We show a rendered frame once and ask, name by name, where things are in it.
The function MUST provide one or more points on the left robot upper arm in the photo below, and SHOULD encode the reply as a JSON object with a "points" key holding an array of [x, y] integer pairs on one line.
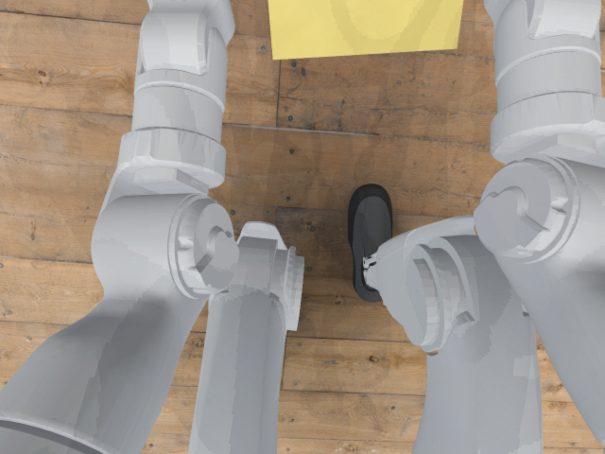
{"points": [[99, 385]]}

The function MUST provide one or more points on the left robot forearm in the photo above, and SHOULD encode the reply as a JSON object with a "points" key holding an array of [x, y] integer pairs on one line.
{"points": [[174, 145]]}

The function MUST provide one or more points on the right robot upper arm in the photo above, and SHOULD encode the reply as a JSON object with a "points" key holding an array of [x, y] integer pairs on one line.
{"points": [[543, 218]]}

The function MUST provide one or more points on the robot left thigh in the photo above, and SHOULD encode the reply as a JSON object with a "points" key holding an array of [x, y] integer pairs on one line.
{"points": [[237, 402]]}

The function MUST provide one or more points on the carton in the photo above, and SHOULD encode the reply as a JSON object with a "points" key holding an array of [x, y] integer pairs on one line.
{"points": [[327, 28]]}

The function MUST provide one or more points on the robot left shin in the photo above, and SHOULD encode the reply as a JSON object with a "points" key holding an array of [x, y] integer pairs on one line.
{"points": [[256, 229]]}

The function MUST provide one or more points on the right robot forearm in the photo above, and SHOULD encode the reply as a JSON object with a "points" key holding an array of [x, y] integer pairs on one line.
{"points": [[548, 80]]}

